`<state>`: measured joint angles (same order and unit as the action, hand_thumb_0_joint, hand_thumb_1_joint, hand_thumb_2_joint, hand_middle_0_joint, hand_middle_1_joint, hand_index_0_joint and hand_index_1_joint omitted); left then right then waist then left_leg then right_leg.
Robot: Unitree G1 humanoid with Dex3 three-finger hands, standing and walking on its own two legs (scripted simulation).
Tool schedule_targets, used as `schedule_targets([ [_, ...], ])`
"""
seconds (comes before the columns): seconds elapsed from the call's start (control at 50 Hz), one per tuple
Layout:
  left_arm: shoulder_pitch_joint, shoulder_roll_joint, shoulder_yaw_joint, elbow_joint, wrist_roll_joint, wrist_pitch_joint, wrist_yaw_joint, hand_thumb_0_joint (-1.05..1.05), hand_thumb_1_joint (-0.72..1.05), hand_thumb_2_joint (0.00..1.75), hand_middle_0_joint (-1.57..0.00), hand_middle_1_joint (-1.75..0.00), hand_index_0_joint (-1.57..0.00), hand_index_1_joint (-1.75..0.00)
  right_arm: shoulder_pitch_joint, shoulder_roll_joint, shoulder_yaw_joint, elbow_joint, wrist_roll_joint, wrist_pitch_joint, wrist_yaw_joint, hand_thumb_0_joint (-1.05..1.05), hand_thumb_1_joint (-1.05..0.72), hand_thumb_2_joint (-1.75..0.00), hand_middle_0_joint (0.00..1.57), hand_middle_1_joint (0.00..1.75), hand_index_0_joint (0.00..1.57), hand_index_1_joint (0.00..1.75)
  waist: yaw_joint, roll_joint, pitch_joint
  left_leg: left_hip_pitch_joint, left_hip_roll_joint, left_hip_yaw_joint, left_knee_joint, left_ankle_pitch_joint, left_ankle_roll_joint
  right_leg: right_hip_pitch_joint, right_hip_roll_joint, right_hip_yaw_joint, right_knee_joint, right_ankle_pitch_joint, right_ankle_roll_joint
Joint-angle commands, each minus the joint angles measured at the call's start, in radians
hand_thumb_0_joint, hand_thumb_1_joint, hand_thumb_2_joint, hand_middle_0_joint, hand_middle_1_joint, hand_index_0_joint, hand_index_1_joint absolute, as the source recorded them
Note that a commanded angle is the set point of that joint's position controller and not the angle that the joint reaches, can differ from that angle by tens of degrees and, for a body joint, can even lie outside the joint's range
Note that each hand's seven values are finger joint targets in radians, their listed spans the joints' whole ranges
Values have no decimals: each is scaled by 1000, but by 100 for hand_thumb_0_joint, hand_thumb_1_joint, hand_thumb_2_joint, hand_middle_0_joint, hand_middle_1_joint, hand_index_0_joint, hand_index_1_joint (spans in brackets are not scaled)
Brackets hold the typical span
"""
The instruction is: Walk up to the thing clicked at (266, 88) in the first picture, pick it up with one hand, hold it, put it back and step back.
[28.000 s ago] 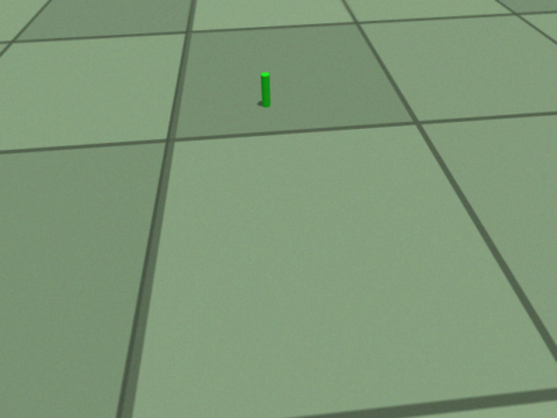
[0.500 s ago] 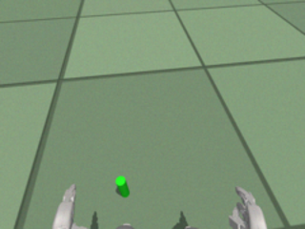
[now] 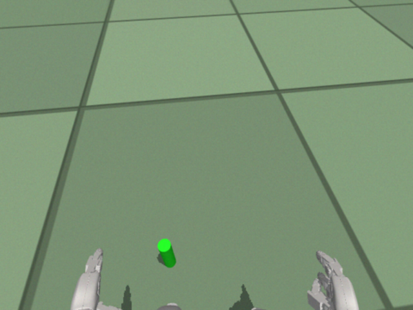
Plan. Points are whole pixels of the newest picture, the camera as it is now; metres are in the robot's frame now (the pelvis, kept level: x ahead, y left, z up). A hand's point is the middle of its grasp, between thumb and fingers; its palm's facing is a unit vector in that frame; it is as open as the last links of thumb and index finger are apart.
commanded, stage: home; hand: left
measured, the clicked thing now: (167, 254) +0.43 +0.18 -0.62
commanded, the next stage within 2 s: stand in 0.40 s
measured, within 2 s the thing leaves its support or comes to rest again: neither
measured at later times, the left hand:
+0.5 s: hand (120, 294) +0.17 +0.18 -0.06, palm faces +0.11 -0.96 -0.28, open 17.5 cm
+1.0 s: hand out of the picture +0.14 +0.22 -0.10, palm faces -0.02 -0.94 -0.33, open 8.6 cm
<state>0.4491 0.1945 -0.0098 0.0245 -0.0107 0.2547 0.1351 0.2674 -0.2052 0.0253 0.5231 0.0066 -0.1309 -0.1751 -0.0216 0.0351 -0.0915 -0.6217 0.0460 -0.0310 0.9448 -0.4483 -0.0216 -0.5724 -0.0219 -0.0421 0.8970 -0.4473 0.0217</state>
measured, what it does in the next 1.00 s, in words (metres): stands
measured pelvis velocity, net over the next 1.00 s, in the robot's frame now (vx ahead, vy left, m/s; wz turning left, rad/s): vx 0.00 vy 0.00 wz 0.01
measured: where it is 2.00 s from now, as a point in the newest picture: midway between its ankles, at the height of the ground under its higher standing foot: outside the picture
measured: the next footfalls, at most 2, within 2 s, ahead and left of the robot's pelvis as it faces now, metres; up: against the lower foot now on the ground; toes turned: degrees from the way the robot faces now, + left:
none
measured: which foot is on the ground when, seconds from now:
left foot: down 0.00-1.00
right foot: down 0.00-1.00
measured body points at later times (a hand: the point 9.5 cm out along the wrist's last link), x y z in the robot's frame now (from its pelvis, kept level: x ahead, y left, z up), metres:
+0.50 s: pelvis +0.00 +0.00 +0.00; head +0.03 +0.00 +0.45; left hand +0.16 +0.23 -0.04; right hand +0.16 -0.24 -0.07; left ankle +0.02 +0.13 -0.69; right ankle +0.00 -0.14 -0.69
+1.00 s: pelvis +0.00 +0.00 +0.01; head +0.02 +0.01 +0.46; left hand +0.14 +0.27 -0.08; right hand +0.13 -0.27 -0.09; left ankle +0.02 +0.13 -0.69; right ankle +0.00 -0.14 -0.69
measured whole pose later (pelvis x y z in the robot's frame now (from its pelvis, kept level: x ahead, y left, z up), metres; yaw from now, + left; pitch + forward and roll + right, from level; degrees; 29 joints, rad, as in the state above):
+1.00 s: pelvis +0.00 +0.00 +0.01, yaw +1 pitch +2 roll +0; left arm 0.25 0.30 0.00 0.57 0.05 0.04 0.02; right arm 0.18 -0.28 -0.01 0.79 -0.06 -0.03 -0.02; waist 0.01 -0.01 0.01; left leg -0.46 0.01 -0.01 0.82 -0.40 -0.01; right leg -0.43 -0.06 -0.02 0.83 -0.42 0.03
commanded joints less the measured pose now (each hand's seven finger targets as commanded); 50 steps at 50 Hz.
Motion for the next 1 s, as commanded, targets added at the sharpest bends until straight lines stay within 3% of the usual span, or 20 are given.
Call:
schedule_targets([
  [0.0, -15, 94, 54, -188, 14, -56, 17, 0, -56, 5, -5, -5, -5, -5, -60, -116, -51, -157, -4, -60, -17, 0, -90, -90, 20, 30, 20, 30, 1, -13, -117, 94, -32, 26, -158, 172, 21, 54, 38, -28, -147, 165, -24],
  [0.08, -11, 90, 49, -194, 15, -56, 17, 0, -58, 4, -5, -5, -5, -5, -57, -116, -53, -153, -4, -61, -16, 0, -90, -90, 20, 30, 20, 30, 0, 10, -129, 112, -27, 21, -160, 207, 16, 51, 40, -33, -129, 191, -28],
  [0.14, -28, 94, 50, -176, 14, -56, 15, 0, -58, 4, -5, -5, -5, -5, -62, -122, -54, -157, -3, -60, -14, 0, -90, -90, 20, 30, 20, 30, -5, -20, -84, 85, -28, 23, -165, 159, 19, 32, 40, -31, -145, 151, -25],
  [0.16, -18, 103, 63, -197, 15, -58, 17, 0, -56, 5, -5, -5, -5, -5, -55, -114, -52, -156, -5, -60, -17, 0, -90, -90, 20, 30, 20, 30, 5, -3, -135, 102, -31, 25, -152, 198, 19, 60, 36, -28, -140, 189, -24],
  [0.3, -27, 90, 48, -190, 13, -58, 16, 0, -57, 5, -5, -5, -5, -5, -60, -117, -51, -151, -4, -59, -13, 0, -90, -90, 20, 30, 20, 30, 0, -8, -98, 98, -29, 24, -164, 180, 18, 45, 38, -30, -143, 172, -26],
  [0.36, 1, 98, 59, -177, 15, -57, 15, 0, -59, 3, -4, -5, -5, -5, -54, -115, -53, -155, -5, -56, -16, 0, -90, -90, 20, 30, 20, 30, 1, -22, -124, 105, -32, 30, -144, 235, 21, 67, 35, -27, -143, 230, -22],
  [0.48, -33, 103, 59, -191, 13, -55, 14, 0, -57, 4, -5, -5, -5, -5, -59, -116, -52, -152, -5, -55, -17, 0, -90, -90, 20, 30, 20, 30, -3, -3, -106, 98, -34, 34, -151, 191, 22, 48, 33, -23, -154, 191, -21],
  [0.52, -15, 102, 62, -182, 13, -51, 15, 0, -41, 20, -20, -21, -20, -21, -56, -115, -51, -152, -5, -57, -18, 0, -90, -90, 20, 30, 20, 30, -3, -18, -110, 101, -33, 32, -147, 199, 23, 59, 32, -24, -154, 198, -20],
  [0.54, -13, 101, 61, -196, 13, -52, 16, 0, -33, 28, -20, -29, -20, -29, -55, -116, -52, -154, -4, -57, -18, 0, -90, -90, 20, 30, 20, 30, 3, -11, -127, 110, -32, 32, -150, 211, 22, 64, 33, -25, -148, 207, -22],
  [0.6, -21, 89, 41, -178, 13, -49, 13, 0, -9, 52, -20, -30, -20, -30, -61, -120, -53, -153, -4, -54, -16, 0, -90, -90, 20, 30, 20, 30, -3, -5, -92, 99, -29, 24, -164, 196, 19, 45, 37, -32, -143, 186, -26],
  [0.7, -42, 102, 54, -190, 12, -52, 16, 0, 31, 90, -20, -30, -20, -30, -63, -120, -51, -151, -3, -59, -15, 0, -90, -90, 20, 30, 20, 30, 3, 8, -80, 90, -26, 19, -180, 139, 18, 31, 38, -34, -144, 130, -28],
  [0.76, -16, 100, 56, -182, 13, -54, 15, 0, 55, 90, -20, -30, -20, -30, -66, -114, -48, -163, -3, -58, -15, 0, -90, -90, 20, 30, 20, 30, 6, -4, -91, 91, -31, 28, -167, 155, 20, 37, 36, -29, -152, 145, -27],
  [0.78, -38, 95, 47, -189, 12, -56, 14, 0, 63, 90, -20, -30, -20, -30, -59, -121, -53, -159, -3, -59, -17, 0, -90, -90, 20, 30, 20, 30, -5, -13, -94, 92, -32, 33, -162, 150, 22, 34, 34, -24, -157, 146, -24],
  [0.8, -183, 244, 99, 161, 107, -166, -37, 0, 71, 90, -20, -30, -20, -30, -114, -263, -96, 50, -115, 14, 43, 0, -90, -90, 20, 30, 20, 30, 33, -117, 37, 105, -12, -15, -177, 247, 50, 165, -63, 78, -209, 175, -84],
  [0.82, -152, 262, 108, 252, 117, -208, -63, 0, 79, 90, -20, -30, -20, -30, -82, -255, -104, 90, -121, 41, 78, 0, -90, -90, 20, 30, 20, 30, 26, -147, -39, 159, -2, 3, -168, 242, 71, 190, -86, 114, -210, 221, -108],
  [0.86, -153, 277, 92, 326, 93, -256, -90, 0, 90, 90, -20, -30, -20, -30, -94, -244, -107, 110, -90, 61, 111, 0, -90, -90, 20, 30, 20, 30, 23, -90, -30, 191, -10, -24, -198, 240, 79, 200, -91, 138, -224, 230, -114],
  [0.92, -203, 267, 83, 439, 64, -274, -105, 0, 90, 90, -20, -30, -20, -30, -100, -240, -108, 155, -62, 63, 150, 0, -90, -90, 20, 30, 20, 30, 36, -67, -18, 242, -12, -29, -251, 229, 76, 195, -87, 115, -254, 204, -88],
  [0.98, -229, 282, 80, 552, 58, -288, -102, 0, 90, 90, -20, -30, -20, -30, -113, -243, -110, 213, -60, 70, 160, 0, -90, -90, 20, 30, 20, 30, 34, -52, -6, 290, -5, -36, -296, 275, 77, 228, -88, 105, -283, 266, -72],
])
